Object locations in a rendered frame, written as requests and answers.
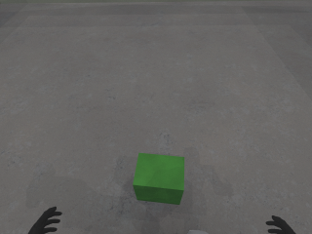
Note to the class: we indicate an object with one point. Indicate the robot right hand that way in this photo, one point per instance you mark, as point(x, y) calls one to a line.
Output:
point(278, 222)

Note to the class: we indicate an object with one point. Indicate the carton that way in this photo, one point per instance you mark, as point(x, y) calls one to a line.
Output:
point(159, 178)

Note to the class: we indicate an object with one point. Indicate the robot left hand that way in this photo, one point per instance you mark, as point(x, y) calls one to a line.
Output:
point(38, 227)

